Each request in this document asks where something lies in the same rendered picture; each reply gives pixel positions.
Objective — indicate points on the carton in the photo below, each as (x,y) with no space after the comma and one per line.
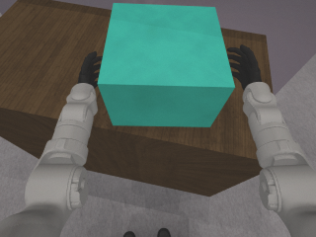
(164,65)

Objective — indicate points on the right robot forearm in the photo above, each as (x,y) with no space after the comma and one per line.
(275,145)

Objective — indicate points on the right robot hand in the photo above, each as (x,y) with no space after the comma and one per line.
(249,71)

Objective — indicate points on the left robot forearm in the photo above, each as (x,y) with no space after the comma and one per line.
(73,129)

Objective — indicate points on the left robot hand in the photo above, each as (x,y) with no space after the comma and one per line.
(88,68)

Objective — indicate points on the robot left upper arm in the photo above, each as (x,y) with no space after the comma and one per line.
(54,191)

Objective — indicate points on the robot right upper arm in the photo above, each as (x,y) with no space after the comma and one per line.
(290,191)

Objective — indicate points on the pedestal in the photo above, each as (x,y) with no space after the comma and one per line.
(43,44)

